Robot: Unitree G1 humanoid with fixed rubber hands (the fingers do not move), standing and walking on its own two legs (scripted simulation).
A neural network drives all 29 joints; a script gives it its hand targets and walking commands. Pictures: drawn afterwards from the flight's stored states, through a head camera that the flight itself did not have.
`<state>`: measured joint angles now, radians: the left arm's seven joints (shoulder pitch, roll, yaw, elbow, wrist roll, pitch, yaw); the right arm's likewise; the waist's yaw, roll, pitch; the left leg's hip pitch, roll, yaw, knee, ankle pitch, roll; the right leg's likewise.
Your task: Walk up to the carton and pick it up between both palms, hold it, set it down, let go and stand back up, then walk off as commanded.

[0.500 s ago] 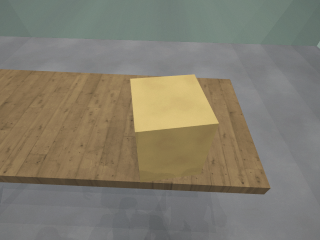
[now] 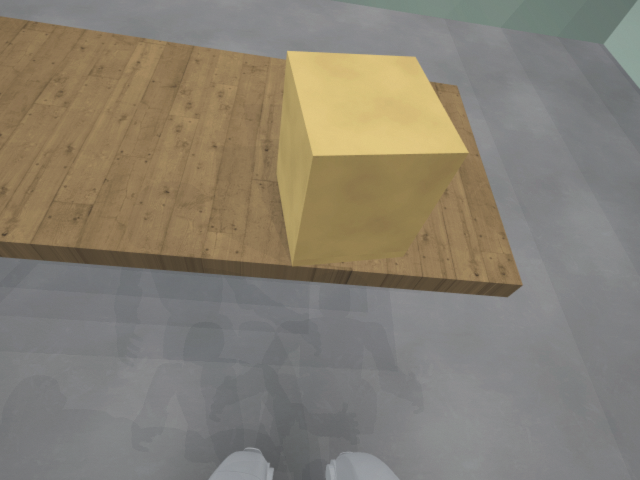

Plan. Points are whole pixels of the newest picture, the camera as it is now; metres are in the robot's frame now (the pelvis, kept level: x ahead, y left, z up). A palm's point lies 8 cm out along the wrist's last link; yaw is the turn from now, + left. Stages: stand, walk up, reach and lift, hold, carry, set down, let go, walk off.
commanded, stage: walk off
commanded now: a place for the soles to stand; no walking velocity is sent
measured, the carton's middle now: (351, 165) +0.57 +0.01 +0.03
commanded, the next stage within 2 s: stand in 1.76 s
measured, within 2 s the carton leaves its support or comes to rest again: neither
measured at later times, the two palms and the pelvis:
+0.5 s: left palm out of the picture -0.14 +0.23 -0.09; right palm out of the picture -0.03 -0.36 -0.15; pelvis -0.15 -0.08 -0.01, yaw -1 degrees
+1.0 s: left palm out of the picture -0.21 +0.22 -0.14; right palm out of the picture -0.17 -0.38 -0.08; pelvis -0.25 -0.07 +0.00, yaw -1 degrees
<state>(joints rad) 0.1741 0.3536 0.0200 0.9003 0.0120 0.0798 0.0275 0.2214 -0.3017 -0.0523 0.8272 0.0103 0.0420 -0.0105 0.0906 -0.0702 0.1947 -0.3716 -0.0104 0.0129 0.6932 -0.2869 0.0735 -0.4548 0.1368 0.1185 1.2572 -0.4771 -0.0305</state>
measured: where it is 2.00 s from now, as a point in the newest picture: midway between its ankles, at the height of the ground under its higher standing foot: outside the picture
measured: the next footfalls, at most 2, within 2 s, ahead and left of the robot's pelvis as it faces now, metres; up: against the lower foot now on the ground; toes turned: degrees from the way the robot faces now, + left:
right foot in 0.32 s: -0.05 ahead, -0.17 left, +0.00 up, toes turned +7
left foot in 0.78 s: -0.21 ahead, +0.06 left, +0.00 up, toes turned -7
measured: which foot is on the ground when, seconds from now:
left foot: down 0.00-0.34, up 0.36-0.76, down 0.78-1.00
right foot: up 0.00-0.30, down 0.32-0.82, up 0.84-1.00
